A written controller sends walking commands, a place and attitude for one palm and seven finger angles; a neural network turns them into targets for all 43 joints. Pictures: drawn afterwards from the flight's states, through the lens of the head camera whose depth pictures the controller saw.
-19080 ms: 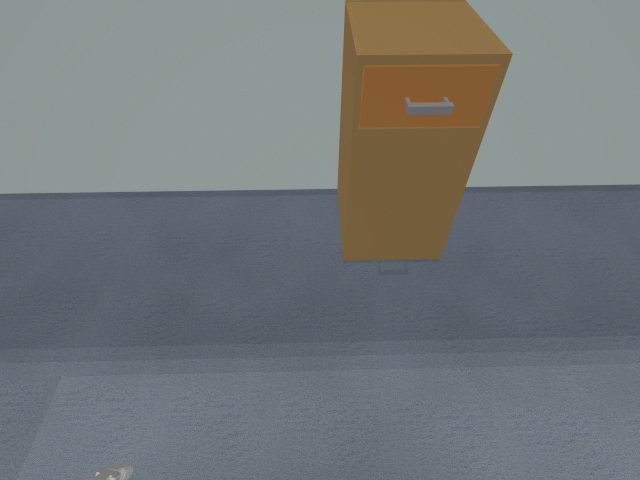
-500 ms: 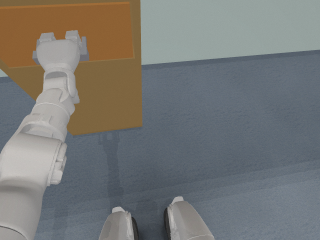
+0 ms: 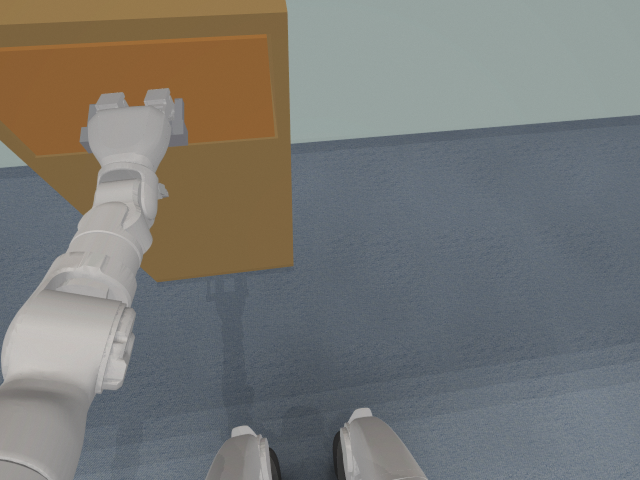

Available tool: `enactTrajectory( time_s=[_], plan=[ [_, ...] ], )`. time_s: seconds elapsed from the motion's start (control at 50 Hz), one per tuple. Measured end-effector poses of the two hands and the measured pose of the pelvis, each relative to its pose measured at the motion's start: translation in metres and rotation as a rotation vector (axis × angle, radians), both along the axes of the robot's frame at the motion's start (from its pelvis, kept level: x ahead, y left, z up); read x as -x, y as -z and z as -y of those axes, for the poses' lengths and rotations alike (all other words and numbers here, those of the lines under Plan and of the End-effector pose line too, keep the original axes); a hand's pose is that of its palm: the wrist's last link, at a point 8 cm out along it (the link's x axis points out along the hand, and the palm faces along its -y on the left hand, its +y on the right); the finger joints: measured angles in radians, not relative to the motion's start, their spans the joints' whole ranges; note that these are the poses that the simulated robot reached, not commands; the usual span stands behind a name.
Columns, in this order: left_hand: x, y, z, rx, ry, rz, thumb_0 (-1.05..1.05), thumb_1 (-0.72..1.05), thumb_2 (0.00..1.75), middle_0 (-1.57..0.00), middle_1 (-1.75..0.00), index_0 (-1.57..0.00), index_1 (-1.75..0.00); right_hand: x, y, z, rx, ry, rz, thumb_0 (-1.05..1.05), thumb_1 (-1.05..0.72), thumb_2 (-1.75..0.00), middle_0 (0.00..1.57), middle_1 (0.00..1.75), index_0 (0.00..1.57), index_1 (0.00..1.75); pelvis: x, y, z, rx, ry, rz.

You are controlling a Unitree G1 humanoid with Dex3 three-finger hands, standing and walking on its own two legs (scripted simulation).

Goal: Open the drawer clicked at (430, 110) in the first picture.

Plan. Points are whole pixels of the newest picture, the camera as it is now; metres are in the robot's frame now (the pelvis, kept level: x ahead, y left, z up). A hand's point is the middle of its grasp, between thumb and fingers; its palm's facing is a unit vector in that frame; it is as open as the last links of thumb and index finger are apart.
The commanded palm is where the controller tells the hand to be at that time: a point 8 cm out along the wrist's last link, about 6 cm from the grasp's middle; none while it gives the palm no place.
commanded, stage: close the thumb around the handle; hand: left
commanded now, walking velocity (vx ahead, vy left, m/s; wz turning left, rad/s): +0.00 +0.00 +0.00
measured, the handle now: (136, 123) +0.58 +0.18 +0.02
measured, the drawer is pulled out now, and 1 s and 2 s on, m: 0.00 0.02 0.01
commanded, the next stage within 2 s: pull the drawer open in 0.38 s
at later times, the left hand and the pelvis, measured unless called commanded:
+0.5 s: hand (147, 161) +0.53 +0.17 -0.01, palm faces -0.06 -0.02 -1.00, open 5.4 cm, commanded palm +0.51 +0.17 +0.04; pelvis +0.00 +0.00 +0.00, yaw +0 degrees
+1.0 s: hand (147, 172) +0.52 +0.17 +0.00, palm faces -0.05 -0.04 -1.00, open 5.5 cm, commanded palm +0.51 +0.18 +0.04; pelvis +0.02 +0.01 +0.02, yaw -1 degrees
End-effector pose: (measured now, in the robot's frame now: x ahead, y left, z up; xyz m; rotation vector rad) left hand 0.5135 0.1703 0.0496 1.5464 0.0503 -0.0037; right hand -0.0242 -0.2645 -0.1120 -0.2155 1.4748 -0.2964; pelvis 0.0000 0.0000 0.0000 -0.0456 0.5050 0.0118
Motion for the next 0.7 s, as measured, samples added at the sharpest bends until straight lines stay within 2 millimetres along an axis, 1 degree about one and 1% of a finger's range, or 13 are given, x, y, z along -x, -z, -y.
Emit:
enactTrajectory(
  time_s=[0.08,0.16,0.26,0.32,0.52,0.62,0.7],
  plan=[
    [-0.002,-0.001,-0.001,0.001,-0.027,-0.017,0.00,0.16,0.58,-0.36,-1.27,-0.36,-1.27,-0.007,-0.001,0.001,0.004,0.000,0.018,0.01,-0.90,-0.90,0.20,0.30,0.21,0.30,0.000,-0.001,0.000,-0.002,0.001,0.003],
    [-0.002,-0.002,-0.001,0.001,-0.028,-0.037,0.00,0.37,0.67,-0.38,-1.29,-0.37,-1.29,-0.008,-0.003,0.000,0.006,0.002,0.028,0.00,-0.90,-0.90,0.20,0.30,0.21,0.30,0.000,-0.003,0.000,-0.002,0.001,0.008],
    [-0.002,-0.002,-0.001,-0.009,-0.008,-0.055,0.00,0.63,0.78,-0.39,-1.32,-0.39,-1.32,-0.003,-0.004,-0.002,0.007,0.010,0.024,0.00,-0.90,-0.90,0.20,0.30,0.21,0.30,0.000,-0.003,0.000,-0.002,0.002,0.011],
    [-0.002,-0.002,-0.002,0.000,0.004,-0.049,0.00,0.73,0.83,-0.39,-1.33,-0.40,-1.33,0.002,-0.003,-0.004,0.007,0.011,0.010,0.00,-0.90,-0.90,0.20,0.30,0.21,0.30,0.001,-0.002,-0.001,-0.001,0.002,0.008],
    [-0.001,0.000,-0.002,-0.008,0.011,-0.024,0.00,0.73,0.86,-0.38,-1.34,-0.41,-1.35,0.017,-0.001,-0.009,-0.003,0.029,-0.021,0.01,-0.90,-0.90,0.20,0.30,0.21,0.30,0.003,0.001,-0.004,0.002,0.004,0.003],
    [0.000,-0.001,-0.002,-0.002,0.010,-0.030,0.00,0.73,0.84,-0.38,-1.35,-0.42,-1.35,0.019,-0.004,-0.012,-0.010,0.045,-0.018,0.01,-0.90,-0.90,0.20,0.30,0.21,0.30,0.002,-0.002,-0.006,0.001,0.016,0.008],
    [0.001,-0.001,-0.002,0.009,0.013,-0.035,0.01,0.74,0.82,-0.38,-1.35,-0.42,-1.35,0.016,-0.007,-0.014,-0.016,0.053,-0.014,0.01,-0.90,-0.90,0.20,0.30,0.21,0.30,-0.002,-0.006,-0.008,0.000,0.024,0.015]
  ],
)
